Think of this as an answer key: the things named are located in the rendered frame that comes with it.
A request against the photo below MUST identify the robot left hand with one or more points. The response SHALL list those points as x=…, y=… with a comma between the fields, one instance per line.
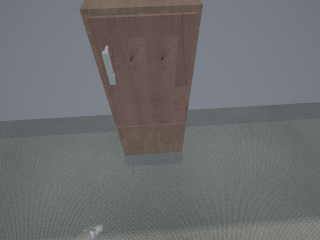
x=90, y=232

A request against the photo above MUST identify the cupboard door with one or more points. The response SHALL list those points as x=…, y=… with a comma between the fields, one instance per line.
x=151, y=56

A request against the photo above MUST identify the handle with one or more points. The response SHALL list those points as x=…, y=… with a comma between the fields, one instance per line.
x=108, y=66

